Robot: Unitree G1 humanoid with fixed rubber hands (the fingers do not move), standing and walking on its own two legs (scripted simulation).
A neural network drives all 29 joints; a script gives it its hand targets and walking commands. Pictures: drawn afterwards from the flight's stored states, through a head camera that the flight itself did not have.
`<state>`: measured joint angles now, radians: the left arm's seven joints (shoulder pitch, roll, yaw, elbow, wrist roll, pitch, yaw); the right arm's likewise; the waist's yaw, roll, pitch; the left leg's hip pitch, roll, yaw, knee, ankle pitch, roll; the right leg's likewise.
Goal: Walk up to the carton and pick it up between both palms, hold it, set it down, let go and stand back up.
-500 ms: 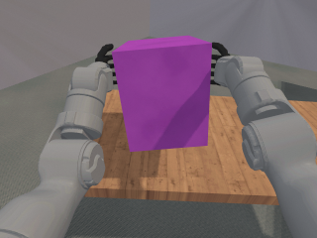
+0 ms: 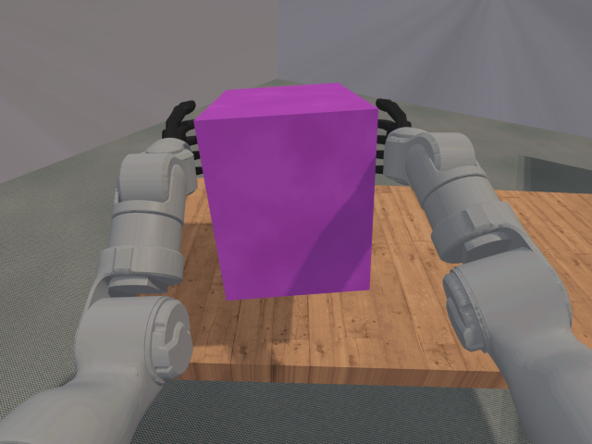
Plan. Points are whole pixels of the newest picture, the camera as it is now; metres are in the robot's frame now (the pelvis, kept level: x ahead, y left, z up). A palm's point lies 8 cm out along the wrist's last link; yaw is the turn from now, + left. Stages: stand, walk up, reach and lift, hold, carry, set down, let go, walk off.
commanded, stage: hold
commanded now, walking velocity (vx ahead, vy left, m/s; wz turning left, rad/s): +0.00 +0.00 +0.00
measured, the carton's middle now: (289, 177) +0.44 +0.03 +0.22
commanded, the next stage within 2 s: none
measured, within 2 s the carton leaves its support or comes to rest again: neither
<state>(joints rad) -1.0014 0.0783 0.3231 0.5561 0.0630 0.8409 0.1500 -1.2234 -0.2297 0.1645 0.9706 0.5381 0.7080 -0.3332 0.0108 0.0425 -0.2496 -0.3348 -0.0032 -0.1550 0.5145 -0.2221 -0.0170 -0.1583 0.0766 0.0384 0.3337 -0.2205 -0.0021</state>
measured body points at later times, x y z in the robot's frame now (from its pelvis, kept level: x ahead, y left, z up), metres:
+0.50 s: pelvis -0.02 +0.01 +0.00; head -0.09 +0.04 +0.44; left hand +0.39 +0.17 +0.28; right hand +0.40 -0.11 +0.31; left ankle +0.03 +0.12 -0.74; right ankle -0.03 -0.12 -0.74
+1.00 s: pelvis +0.00 +0.01 +0.00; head -0.07 +0.01 +0.44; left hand +0.40 +0.17 +0.27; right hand +0.42 -0.12 +0.29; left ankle +0.03 +0.12 -0.74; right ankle -0.03 -0.12 -0.74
